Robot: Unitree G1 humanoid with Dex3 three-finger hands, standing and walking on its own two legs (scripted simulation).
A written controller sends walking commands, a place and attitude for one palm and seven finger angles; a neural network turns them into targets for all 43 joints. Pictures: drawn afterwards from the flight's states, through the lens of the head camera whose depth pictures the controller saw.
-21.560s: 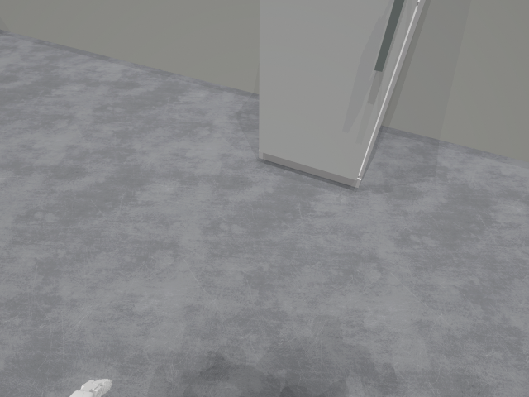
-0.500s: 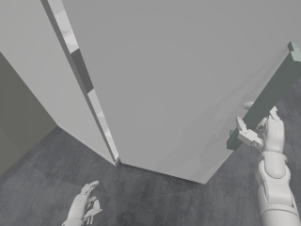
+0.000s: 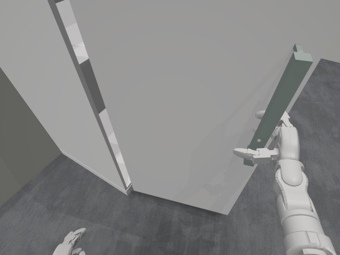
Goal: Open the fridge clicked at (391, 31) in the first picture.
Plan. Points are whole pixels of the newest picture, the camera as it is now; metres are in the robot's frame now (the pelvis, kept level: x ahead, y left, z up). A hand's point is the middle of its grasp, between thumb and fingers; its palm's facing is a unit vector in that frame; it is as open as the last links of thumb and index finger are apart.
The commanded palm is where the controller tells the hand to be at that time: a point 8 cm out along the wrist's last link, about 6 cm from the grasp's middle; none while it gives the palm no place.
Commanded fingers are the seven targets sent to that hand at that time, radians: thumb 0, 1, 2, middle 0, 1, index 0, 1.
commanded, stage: loosen the grip on the handle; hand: right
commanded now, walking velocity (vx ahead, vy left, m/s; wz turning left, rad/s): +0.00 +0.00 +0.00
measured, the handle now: (268, 116) +0.43 -0.19 +0.11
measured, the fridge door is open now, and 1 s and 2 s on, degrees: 74 73 73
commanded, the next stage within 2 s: slip the hand off the handle in 0.24 s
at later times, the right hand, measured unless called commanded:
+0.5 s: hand (263, 144) +0.38 -0.19 +0.06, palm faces +0.16 +0.97 -0.20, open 14.6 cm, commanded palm +0.34 -0.25 +0.08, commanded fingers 0.00 0.55 -0.20 0.25 1.15 0.25 1.15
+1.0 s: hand (293, 152) +0.36 -0.25 +0.07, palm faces +0.16 +0.97 -0.20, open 14.7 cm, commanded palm +0.32 -0.29 +0.08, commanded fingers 0.00 0.55 -0.20 0.25 1.15 0.25 1.15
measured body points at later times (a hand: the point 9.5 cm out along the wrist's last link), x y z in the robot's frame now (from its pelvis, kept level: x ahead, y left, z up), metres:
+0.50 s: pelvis +0.02 +0.02 +0.00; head +0.05 +0.02 +0.45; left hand +0.15 +0.28 -0.10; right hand +0.37 -0.24 +0.08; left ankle +0.03 +0.13 -0.72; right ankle +0.06 -0.09 -0.72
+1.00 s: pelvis +0.05 +0.00 -0.01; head +0.09 +0.00 +0.44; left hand +0.19 +0.25 -0.10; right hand +0.35 -0.31 +0.08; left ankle +0.03 +0.13 -0.72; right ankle +0.06 -0.09 -0.72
